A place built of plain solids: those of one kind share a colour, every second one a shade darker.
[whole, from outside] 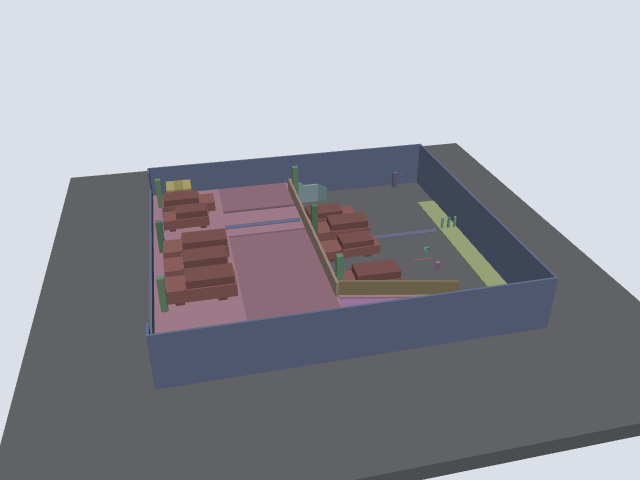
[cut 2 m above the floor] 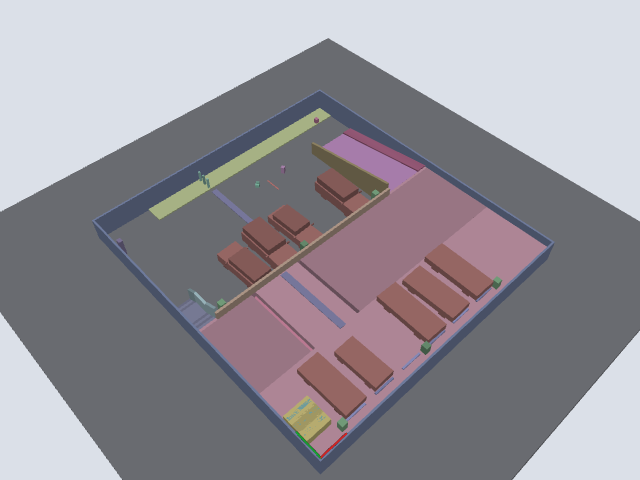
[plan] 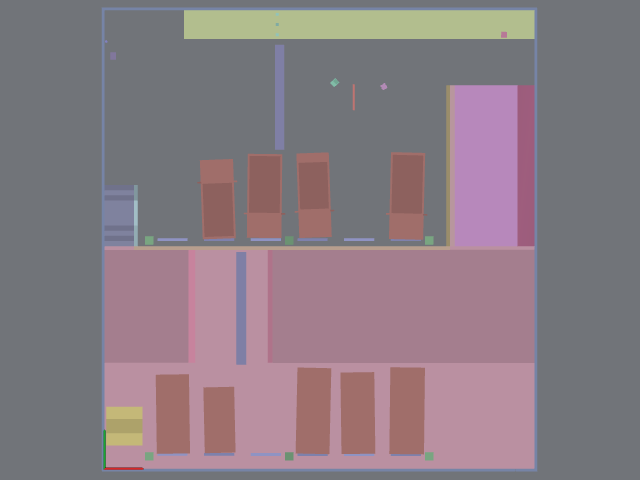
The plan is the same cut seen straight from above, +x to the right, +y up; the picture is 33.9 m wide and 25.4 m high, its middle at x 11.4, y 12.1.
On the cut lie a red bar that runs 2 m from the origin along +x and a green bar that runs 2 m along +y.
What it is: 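An open-sided split-level car park deck of the 2000s; 22.8 x 24.3 m, two half-decks side by side, the upper one 1.31 m above the lower, 2.48 m to the soffit over the upper one; a stair core of 9 risers of 0.146 m and treads of 0.28 m with a mid landing; a car ramp of 1 in 6.5; drive aisles of 6.17 and 6.57 m, bays of 2.47 x 4.8 m, a walkway of 1.52 m with a kerb of about 0.12 m, a stair door of 0.92 x 2.1 m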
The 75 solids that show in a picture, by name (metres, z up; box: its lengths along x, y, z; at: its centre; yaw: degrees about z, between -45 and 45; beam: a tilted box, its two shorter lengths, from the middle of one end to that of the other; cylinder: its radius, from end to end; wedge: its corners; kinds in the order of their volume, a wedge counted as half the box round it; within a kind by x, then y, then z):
{
 "upper_deck_1": {"box": [4.45, 5.99, 1.36], "at": [2.22, 8.59, 0.63]},
 "upper_deck_2": {"box": [3.84, 5.99, 1.36], "at": [6.71, 8.59, 0.63]},
 "upper_deck_3": {"box": [22.75, 5.6, 1.36], "at": [11.38, 2.8, 0.63]},
 "upper_deck_4": {"box": [22.75, 0.2, 1.36], "at": [11.38, 11.67, 0.63]},
 "upper_deck_5": {"box": [13.87, 5.99, 1.36], "at": [15.82, 8.59, 0.63]},
 "car_1": {"box": [1.76, 4.19, 0.77], "at": [3.61, 2.89, 1.87], "yaw": 0.8},
 "car_2": {"box": [1.56, 2.77, 0.52], "at": [3.62, 2.35, 2.52], "yaw": 0.8},
 "car_3": {"box": [1.76, 4.2, 0.76], "at": [5.99, 14.26, 0.56], "yaw": 2.1},
 "car_4": {"box": [1.56, 2.82, 0.5], "at": [6.02, 13.69, 1.19], "yaw": 2.1},
 "car_5": {"box": [1.43, 2.4, 0.53], "at": [6.07, 3.03, 2.52], "yaw": 1.2},
 "car_6": {"box": [1.63, 3.49, 0.76], "at": [6.08, 2.58, 1.87], "yaw": 1.2},
 "car_7": {"box": [1.83, 4.45, 0.89], "at": [8.47, 14.43, 0.63], "yaw": -0.6},
 "car_8": {"box": [1.63, 3.01, 0.57], "at": [8.47, 15.04, 1.36], "yaw": -0.6},
 "car_9": {"box": [1.8, 4.56, 0.9], "at": [11.05, 3.06, 1.94], "yaw": -1.2},
 "car_10": {"box": [1.6, 3.13, 0.57], "at": [11.07, 3.71, 2.67], "yaw": -1.2},
 "car_11": {"box": [1.52, 2.47, 0.5], "at": [11.07, 14.97, 1.14], "yaw": 2.0},
 "car_12": {"box": [1.72, 4.48, 0.71], "at": [11.08, 14.47, 0.53], "yaw": 2.0},
 "car_13": {"box": [1.79, 4.32, 0.84], "at": [13.4, 2.94, 1.91], "yaw": 0.8},
 "car_14": {"box": [1.59, 2.91, 0.56], "at": [13.4, 3.55, 2.61], "yaw": 0.8},
 "car_15": {"box": [1.84, 4.59, 0.93], "at": [16.01, 3.06, 1.96], "yaw": -0.7},
 "car_16": {"box": [1.81, 4.6, 0.94], "at": [16.01, 14.43, 0.65], "yaw": -1.4},
 "car_17": {"box": [1.64, 3.1, 0.56], "at": [16.02, 3.69, 2.7], "yaw": -0.7},
 "car_18": {"box": [1.61, 3.09, 0.57], "at": [16.02, 15.05, 1.4], "yaw": -1.4},
 "wall_1": {"box": [0.15, 24.56, 3.87], "at": [-0.07, 12.13, 1.89]},
 "wall_2": {"box": [1.15, 0.15, 3.87], "at": [0.42, -0.07, 1.89]},
 "wall_3": {"box": [20.75, 0.15, 2.42], "at": [11.38, -0.07, 1.16]},
 "wall_4": {"box": [23.05, 0.15, 3.87], "at": [11.38, 24.34, 1.89]},
 "wall_5": {"box": [1.15, 0.15, 3.87], "at": [22.32, -0.07, 1.89]},
 "wall_6": {"box": [0.15, 24.56, 3.87], "at": [22.82, 12.13, 1.89]},
 "car_ramp_1": {"wedge": [[18.28, 11.77, -0.05], [18.28, 11.77, 1.31], [18.28, 20.29, -0.05], [18.28, 20.29, 0.0], [22.75, 11.77, -0.05], [22.75, 11.77, 1.31], [22.75, 20.29, -0.05], [22.75, 20.29, 0.0]]},
 "stair_step_1": {"box": [1.56, 0.33, 1.22], "at": [0.78, 11.88, 0.56]},
 "stair_step_2": {"box": [1.56, 0.6, 1.07], "at": [0.78, 12.02, 0.48]},
 "stair_step_3": {"box": [1.56, 0.88, 0.92], "at": [0.78, 12.16, 0.41]},
 "stair_step_4": {"box": [1.56, 1.15, 0.78], "at": [0.78, 12.29, 0.34]},
 "stair_step_5": {"box": [1.56, 2.47, 0.63], "at": [0.78, 12.96, 0.27]},
 "stair_step_6": {"box": [1.56, 2.75, 0.49], "at": [0.78, 13.09, 0.19]},
 "stair_step_7": {"box": [1.56, 3.02, 0.34], "at": [0.78, 13.23, 0.12]},
 "stair_step_8": {"box": [1.56, 3.29, 0.2], "at": [0.78, 13.37, 0.05]},
 "ramp_footway_1": {"wedge": [[21.85, 11.77, -0.05], [21.85, 11.77, 1.43], [21.85, 20.29, -0.05], [21.85, 20.29, 0.12], [22.75, 11.77, -0.05], [22.75, 11.77, 1.43], [22.75, 20.29, -0.05], [22.75, 20.29, 0.12]]},
 "bike_hold_1": {"box": [1.92, 0.76, 1.29], "at": [1.05, 1.6, 1.91]},
 "bike_hold_2": {"box": [1.92, 0.76, 1.29], "at": [1.05, 2.25, 1.91]},
 "bike_hold_3": {"box": [1.92, 0.76, 1.29], "at": [1.05, 2.9, 1.91]},
 "walkway_1": {"box": [18.55, 1.52, 0.16], "at": [13.47, 23.5, 0.03]},
 "column_1": {"box": [0.45, 0.45, 2.53], "at": [2.36, 0.65, 2.53]},
 "column_2": {"box": [0.45, 0.45, 3.84], "at": [2.36, 12.07, 1.87]},
 "column_3": {"box": [0.45, 0.45, 2.53], "at": [9.77, 0.65, 2.53]},
 "column_4": {"box": [0.45, 0.45, 3.84], "at": [9.77, 12.07, 1.87]},
 "column_5": {"box": [0.45, 0.45, 2.53], "at": [17.18, 0.65, 2.53]},
 "column_6": {"box": [0.45, 0.45, 3.84], "at": [17.18, 12.07, 1.87]},
 "split_parapet_1": {"box": [16.72, 0.2, 1.14], "at": [9.92, 11.67, 1.83]},
 "drain_bed_1": {"box": [0.37, 5.99, 0.89], "at": [4.62, 8.59, 0.4]},
 "drain_bed_2": {"box": [0.27, 5.99, 0.76], "at": [8.76, 8.59, 0.33]},
 "ramp_guard_1": {"wedge": [[18.08, 11.77, -0.05], [18.08, 11.77, 2.48], [18.08, 20.29, -0.05], [18.08, 20.29, 1.17], [18.28, 11.77, -0.05], [18.28, 11.77, 2.48], [18.28, 20.29, -0.05], [18.28, 20.29, 1.17]]},
 "ramp_kerb_1": {"wedge": [[18.28, 11.77, -0.05], [18.28, 11.77, 1.43], [18.28, 20.29, -0.05], [18.28, 20.29, 0.12], [18.53, 11.77, -0.05], [18.53, 11.77, 1.43], [18.53, 20.29, -0.05], [18.53, 20.29, 0.12]]},
 "stair_guard_1": {"wedge": [[1.56, 11.77, -0.05], [1.56, 11.77, 2.36], [1.56, 12.87, -0.05], [1.56, 12.87, 1.78], [1.76, 11.77, -0.05], [1.76, 11.77, 2.36], [1.76, 12.87, -0.05], [1.76, 12.87, 1.78]]},
 "stair_guard_2": {"wedge": [[1.56, 14.19, -0.05], [1.56, 14.19, 1.63], [1.56, 15.02, -0.05], [1.56, 15.02, 1.2], [1.76, 14.19, -0.05], [1.76, 14.19, 1.63], [1.76, 15.02, -0.05], [1.76, 15.02, 1.2]]},
 "stair_guard_3": {"box": [0.2, 1.32, 1.68], "at": [1.66, 13.53, 0.79]},
 "hump_1": {"box": [0.53, 5.97, 0.1], "at": [7.23, 8.48, 1.31]},
 "hump_2": {"box": [0.49, 5.57, 0.11], "at": [9.26, 19.66, 0.0]},
 "wheelstop_1": {"box": [1.6, 0.15, 0.15], "at": [3.6, 0.75, 1.34]},
 "wheelstop_2": {"box": [1.6, 0.15, 0.15], "at": [3.6, 12.12, 0.03]},
 "wheelstop_3": {"box": [1.6, 0.15, 0.15], "at": [6.07, 0.75, 1.34]},
 "wheelstop_4": {"box": [1.6, 0.15, 0.15], "at": [6.07, 12.12, 0.03]},
 "wheelstop_5": {"box": [1.6, 0.15, 0.15], "at": [8.54, 0.75, 1.34]},
 "wheelstop_6": {"box": [1.6, 0.15, 0.15], "at": [8.54, 12.12, 0.03]},
 "wheelstop_7": {"box": [1.6, 0.15, 0.15], "at": [11.01, 0.75, 1.34]},
 "wheelstop_8": {"box": [1.6, 0.15, 0.15], "at": [11.01, 12.12, 0.03]},
 "wheelstop_9": {"box": [1.6, 0.15, 0.15], "at": [13.47, 0.75, 1.34]},
 "wheelstop_10": {"box": [1.6, 0.15, 0.15], "at": [13.47, 12.12, 0.03]},
 "wheelstop_11": {"box": [1.6, 0.15, 0.15], "at": [15.95, 0.75, 1.34]},
 "wheelstop_12": {"box": [1.6, 0.15, 0.15], "at": [15.95, 12.12, 0.03]},
 "pay_station_1": {"box": [0.3, 0.4, 1.5], "at": [0.45, 21.84, 0.7]},
 "bike_1": {"box": [1.79, 0.23, 0.35], "at": [1.05, 2.94, 1.83]},
 "wet_floor_sign_1": {"box": [0.29, 0.29, 0.67], "at": [14.78, 20.21, 0.28], "yaw": 30.3},
 "cable_cover_1": {"box": [0.11, 1.38, 0.07], "at": [13.19, 19.66, -0.02]}
}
